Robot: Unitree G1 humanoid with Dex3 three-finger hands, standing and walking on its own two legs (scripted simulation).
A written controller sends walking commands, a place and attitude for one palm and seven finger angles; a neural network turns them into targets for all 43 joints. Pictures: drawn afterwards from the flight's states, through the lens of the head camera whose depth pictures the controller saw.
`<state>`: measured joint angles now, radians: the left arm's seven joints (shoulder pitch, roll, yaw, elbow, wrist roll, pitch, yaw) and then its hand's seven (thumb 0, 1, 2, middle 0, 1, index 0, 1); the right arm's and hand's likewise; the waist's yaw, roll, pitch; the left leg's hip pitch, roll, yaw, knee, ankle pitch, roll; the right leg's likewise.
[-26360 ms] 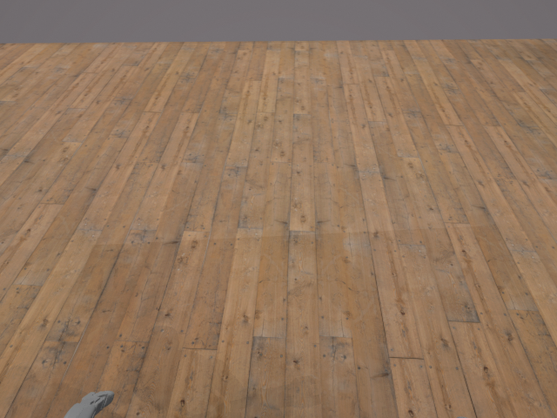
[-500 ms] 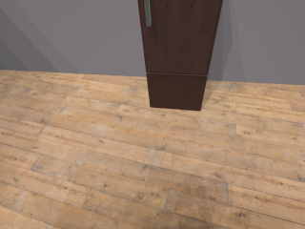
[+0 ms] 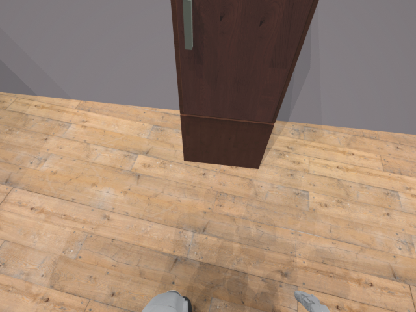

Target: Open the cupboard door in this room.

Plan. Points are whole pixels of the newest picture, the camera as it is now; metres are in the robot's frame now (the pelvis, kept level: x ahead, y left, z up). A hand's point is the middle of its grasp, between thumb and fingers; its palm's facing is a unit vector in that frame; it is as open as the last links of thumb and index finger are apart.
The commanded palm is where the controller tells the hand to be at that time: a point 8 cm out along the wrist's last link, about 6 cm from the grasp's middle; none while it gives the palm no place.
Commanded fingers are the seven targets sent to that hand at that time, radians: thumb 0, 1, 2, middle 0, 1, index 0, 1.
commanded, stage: take the last steps up to it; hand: left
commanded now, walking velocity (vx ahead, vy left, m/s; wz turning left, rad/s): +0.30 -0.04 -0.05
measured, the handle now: (189, 21) +0.87 +0.16 +0.08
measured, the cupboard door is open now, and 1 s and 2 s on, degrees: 0 0 0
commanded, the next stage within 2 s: come to a stop and stand still in 0.78 s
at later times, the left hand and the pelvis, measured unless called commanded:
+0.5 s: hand (169, 227) +0.31 +0.13 -0.14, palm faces -0.10 -0.97 -0.20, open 7.4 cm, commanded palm none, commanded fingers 0.00 0.90 0.90 -0.20 -0.30 -0.20 -0.30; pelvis +0.17 -0.04 +0.01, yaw -2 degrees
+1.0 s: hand (160, 251) +0.26 +0.14 -0.17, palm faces +0.09 -0.99 -0.14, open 7.3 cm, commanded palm none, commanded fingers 0.00 0.90 0.90 -0.20 -0.30 -0.20 -0.30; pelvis +0.31 -0.02 +0.02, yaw +0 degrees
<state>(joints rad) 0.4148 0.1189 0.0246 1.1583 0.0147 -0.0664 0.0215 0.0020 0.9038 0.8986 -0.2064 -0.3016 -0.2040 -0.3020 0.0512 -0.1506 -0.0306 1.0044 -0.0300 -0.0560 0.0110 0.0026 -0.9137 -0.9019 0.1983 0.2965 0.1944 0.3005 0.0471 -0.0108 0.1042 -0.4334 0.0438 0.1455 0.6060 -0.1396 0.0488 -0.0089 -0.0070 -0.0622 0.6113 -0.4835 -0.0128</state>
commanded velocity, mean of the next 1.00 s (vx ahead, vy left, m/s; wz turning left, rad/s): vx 0.16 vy -0.04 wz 0.01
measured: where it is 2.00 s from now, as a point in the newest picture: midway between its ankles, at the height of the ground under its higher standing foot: (223, 289)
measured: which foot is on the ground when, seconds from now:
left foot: down 0.00-0.50, up 0.52-0.88, down 0.90-1.00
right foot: down 0.00-0.00, up 0.02-0.46, down 0.48-0.92, up 0.94-1.00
